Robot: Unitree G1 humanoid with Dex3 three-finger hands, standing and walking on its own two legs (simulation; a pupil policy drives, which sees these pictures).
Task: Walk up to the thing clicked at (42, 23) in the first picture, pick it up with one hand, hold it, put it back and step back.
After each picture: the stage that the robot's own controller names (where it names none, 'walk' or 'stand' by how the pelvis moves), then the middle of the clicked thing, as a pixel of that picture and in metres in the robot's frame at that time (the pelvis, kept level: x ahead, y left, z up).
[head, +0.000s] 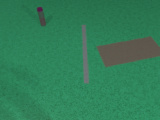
stand; (41, 17) +1.78 +0.52 -0.65
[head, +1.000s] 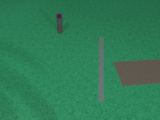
walk; (59, 24) +1.69 +0.21 -0.63
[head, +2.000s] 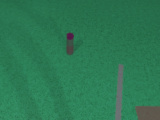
walk; (70, 44) +1.14 +0.09 -0.64
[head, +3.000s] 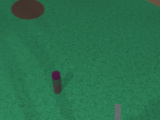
walk; (56, 83) +0.75 +0.17 -0.64
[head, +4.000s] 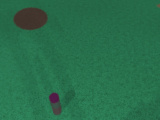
walk; (55, 104) +0.58 +0.19 -0.64
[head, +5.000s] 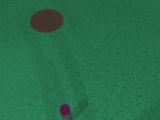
stand; (66, 115) +0.47 +0.16 -0.63
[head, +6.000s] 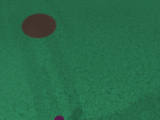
stand; out of the picture +0.41 +0.17 -0.65
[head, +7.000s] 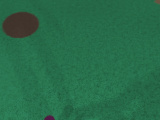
stand; out of the picture +0.39 +0.23 -0.64
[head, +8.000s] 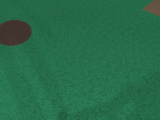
stand; out of the picture +0.38 +0.26 -0.66
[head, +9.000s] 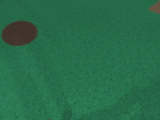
stand; out of the picture +0.40 +0.24 -0.66
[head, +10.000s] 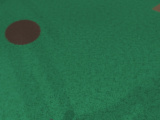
stand; out of the picture +0.40 +0.23 -0.66
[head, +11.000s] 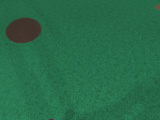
stand; out of the picture +0.39 +0.23 -0.66
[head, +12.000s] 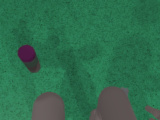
go down; (30, 61) +0.47 +0.21 -0.35
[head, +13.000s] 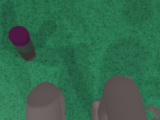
go down; (24, 46) +0.50 +0.22 -0.27
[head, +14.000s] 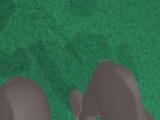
close in; out of the picture +0.49 +0.26 -0.19
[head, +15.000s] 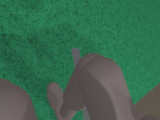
close; out of the picture +0.48 +0.29 -0.17
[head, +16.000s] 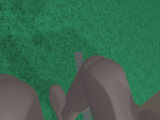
lift; out of the picture +0.43 +0.27 -0.17
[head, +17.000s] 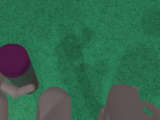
lift; (22, 74) +0.34 +0.20 -0.03
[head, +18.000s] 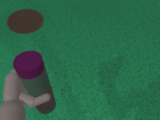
hold; (39, 87) +0.31 +0.15 +0.06
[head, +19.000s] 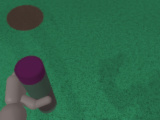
hold; (40, 89) +0.31 +0.15 +0.04
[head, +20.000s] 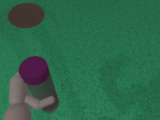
crouch; (43, 89) +0.31 +0.14 +0.04
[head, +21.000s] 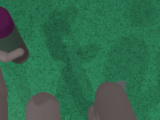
crouch; (10, 41) +0.46 +0.19 -0.04
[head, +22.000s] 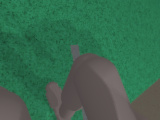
lower; out of the picture +0.47 +0.26 -0.18
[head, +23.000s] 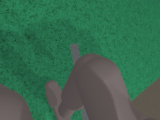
lower; out of the picture +0.48 +0.27 -0.17
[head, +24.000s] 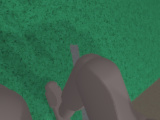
lower; out of the picture +0.47 +0.27 -0.17
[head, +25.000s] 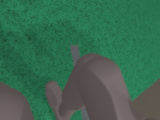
lower; out of the picture +0.47 +0.28 -0.17
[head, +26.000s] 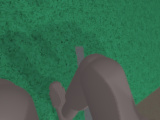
loosen; out of the picture +0.46 +0.24 -0.17
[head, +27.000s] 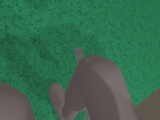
withdraw; out of the picture +0.47 +0.25 -0.18
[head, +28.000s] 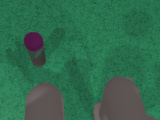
walk; (36, 52) +0.49 +0.18 -0.26
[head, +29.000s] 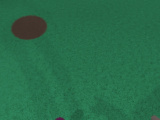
stand; out of the picture +0.40 +0.16 -0.59
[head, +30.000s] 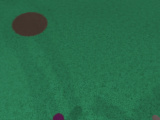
stand; out of the picture +0.42 +0.16 -0.60
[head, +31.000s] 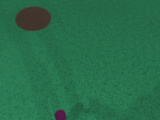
stand; out of the picture +0.42 +0.16 -0.61
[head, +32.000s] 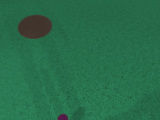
walk; out of the picture +0.42 +0.17 -0.65
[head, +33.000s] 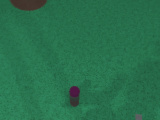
walk; (74, 97) +0.49 +0.05 -0.63
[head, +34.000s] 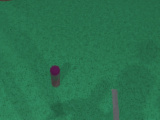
walk; (55, 77) +0.64 +0.16 -0.64
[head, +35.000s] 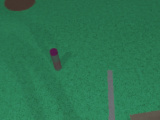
walk; (55, 60) +0.95 +0.32 -0.63
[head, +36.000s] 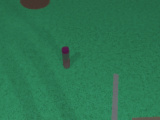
stand; (66, 58) +1.04 +0.17 -0.65
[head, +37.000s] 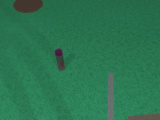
stand; (60, 60) +1.03 +0.22 -0.66
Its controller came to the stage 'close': yes
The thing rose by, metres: 0.69
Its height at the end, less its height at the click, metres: +0.00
